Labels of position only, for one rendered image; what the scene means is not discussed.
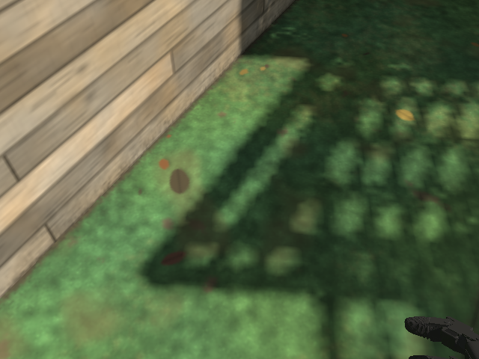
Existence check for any right robot hand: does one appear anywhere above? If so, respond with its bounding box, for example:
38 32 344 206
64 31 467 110
405 316 479 359

